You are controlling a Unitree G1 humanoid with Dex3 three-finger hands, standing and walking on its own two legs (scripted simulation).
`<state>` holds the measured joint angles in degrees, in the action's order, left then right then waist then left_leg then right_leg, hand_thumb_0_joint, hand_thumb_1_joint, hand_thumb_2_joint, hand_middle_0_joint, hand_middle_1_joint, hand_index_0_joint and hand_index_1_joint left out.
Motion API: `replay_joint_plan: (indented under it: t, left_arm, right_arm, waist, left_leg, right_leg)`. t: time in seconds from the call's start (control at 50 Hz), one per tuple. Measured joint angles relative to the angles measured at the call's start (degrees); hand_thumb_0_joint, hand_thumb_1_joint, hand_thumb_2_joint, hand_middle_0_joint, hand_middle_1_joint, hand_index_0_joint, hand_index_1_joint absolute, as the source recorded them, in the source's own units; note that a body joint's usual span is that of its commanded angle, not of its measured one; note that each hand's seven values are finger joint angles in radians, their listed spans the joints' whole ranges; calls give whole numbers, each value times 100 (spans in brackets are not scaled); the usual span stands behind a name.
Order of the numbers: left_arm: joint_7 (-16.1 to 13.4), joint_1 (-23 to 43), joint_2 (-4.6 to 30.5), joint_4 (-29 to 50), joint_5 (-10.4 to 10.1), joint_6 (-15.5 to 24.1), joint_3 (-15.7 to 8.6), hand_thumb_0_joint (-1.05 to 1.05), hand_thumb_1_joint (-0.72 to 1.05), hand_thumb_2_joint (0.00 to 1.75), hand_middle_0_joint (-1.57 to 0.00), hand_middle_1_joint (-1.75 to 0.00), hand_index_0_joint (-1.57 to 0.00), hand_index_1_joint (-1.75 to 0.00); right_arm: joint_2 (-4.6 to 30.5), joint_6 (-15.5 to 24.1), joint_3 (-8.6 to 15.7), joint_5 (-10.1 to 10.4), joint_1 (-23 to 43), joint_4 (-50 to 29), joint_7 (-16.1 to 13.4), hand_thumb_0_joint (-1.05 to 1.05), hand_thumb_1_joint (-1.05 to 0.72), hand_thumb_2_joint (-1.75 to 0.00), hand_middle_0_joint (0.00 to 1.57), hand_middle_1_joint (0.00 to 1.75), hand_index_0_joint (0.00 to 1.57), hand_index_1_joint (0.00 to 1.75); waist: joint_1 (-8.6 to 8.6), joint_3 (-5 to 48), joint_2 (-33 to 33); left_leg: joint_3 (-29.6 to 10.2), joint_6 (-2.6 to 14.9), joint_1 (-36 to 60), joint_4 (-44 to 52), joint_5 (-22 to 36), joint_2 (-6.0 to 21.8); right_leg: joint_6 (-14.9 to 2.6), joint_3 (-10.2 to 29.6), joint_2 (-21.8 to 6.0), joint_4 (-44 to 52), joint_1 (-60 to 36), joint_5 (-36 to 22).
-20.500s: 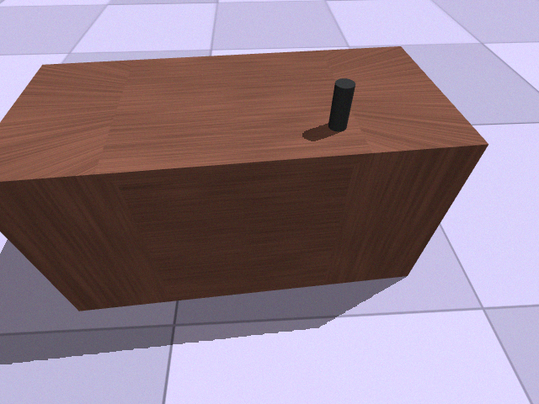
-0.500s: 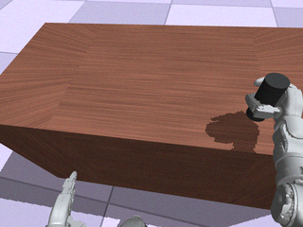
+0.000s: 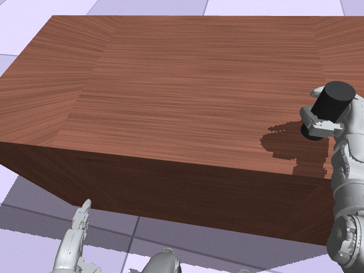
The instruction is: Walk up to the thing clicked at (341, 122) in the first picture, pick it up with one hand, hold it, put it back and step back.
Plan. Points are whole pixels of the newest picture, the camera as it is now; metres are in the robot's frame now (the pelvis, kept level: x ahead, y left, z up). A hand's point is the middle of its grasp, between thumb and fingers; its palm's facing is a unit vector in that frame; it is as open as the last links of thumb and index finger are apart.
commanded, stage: lower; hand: right
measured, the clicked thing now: (324, 113) +0.48 -0.22 +0.06
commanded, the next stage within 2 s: loosen in 0.28 s
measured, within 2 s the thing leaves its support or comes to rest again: rests again in 0.06 s
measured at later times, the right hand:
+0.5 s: hand (317, 117) +0.48 -0.21 +0.05, palm faces +0.15 +0.99 +0.03, open 7.0 cm
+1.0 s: hand (315, 118) +0.48 -0.21 +0.04, palm faces +0.15 +0.99 +0.02, open 13.1 cm
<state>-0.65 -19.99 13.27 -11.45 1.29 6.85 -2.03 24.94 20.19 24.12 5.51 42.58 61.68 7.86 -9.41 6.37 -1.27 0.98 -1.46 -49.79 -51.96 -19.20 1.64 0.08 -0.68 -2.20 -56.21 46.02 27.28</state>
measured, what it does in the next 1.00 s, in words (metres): stands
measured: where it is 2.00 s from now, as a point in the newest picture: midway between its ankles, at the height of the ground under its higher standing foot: outside the picture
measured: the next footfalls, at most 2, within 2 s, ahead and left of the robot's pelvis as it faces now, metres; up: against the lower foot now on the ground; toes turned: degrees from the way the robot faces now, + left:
none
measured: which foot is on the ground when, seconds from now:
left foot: down 0.00-1.00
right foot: down 0.00-1.00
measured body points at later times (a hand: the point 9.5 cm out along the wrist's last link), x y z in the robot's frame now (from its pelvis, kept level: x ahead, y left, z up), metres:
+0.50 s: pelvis +0.00 +0.00 -0.01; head +0.10 -0.02 +0.43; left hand +0.16 +0.26 -0.02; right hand +0.46 -0.26 +0.05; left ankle +0.05 +0.14 -0.68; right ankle -0.01 -0.12 -0.68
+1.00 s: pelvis +0.00 +0.00 -0.01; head +0.10 -0.02 +0.42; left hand +0.15 +0.27 -0.02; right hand +0.46 -0.26 +0.04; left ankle +0.05 +0.14 -0.68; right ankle -0.01 -0.12 -0.68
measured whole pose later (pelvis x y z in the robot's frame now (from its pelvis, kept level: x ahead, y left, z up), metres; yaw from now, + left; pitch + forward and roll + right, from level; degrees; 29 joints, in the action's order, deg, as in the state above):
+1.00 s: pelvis +0.00 +0.00 -0.01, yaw +0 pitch +19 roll +2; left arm -0.3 -22.1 13.7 -5.3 1.9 5.7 -2.2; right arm 25.7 21.3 25.8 4.5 42.8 62.0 8.0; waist -10.3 6.7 -1.0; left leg 1.5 -1.2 -54.2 -56.5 -21.0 1.4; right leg 0.3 0.1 -2.4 -61.0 50.6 29.2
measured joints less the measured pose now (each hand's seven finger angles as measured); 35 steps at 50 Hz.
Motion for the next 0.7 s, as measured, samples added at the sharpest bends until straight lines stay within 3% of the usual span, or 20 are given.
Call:
replay_joint_plan:
  t: [0.48, 0.56, 0.7]
  left_arm:
    - [69, -149, 55, 542, 58, -114, -19, -1, -53, 5, -6, -5, -6, -5]
    - [90, -211, 57, 638, 53, -115, -25, -1, -52, 4, -6, -5, -7, -5]
    - [95, -278, 77, 701, 63, -140, -25, -1, -51, 4, -6, -5, -7, -4]
  right_arm:
    - [29, 253, 159, -48, 60, 84, 77, -2, 7, -113, 89, 110, 92, 110]
    - [53, 214, 149, -69, 114, 72, 61, -3, 5, -105, 91, 104, 94, 105]
    - [125, 120, 144, -101, 114, 41, 56, -2, 10, -74, 97, 89, 99, 89]
  waist:
    - [-55, 44, 24]
    - [-52, 33, 2]
    - [-77, 16, 15]
  left_leg:
    - [47, 10, -384, -405, -169, 13]
    - [49, 16, -430, -442, -166, 14]
    - [44, 24, -511, -477, -154, -1]
  right_leg:
    - [8, 69, 6, -413, 401, 163]
    - [13, 75, 7, -448, 447, 158]
    - [22, 73, -7, -494, 527, 158]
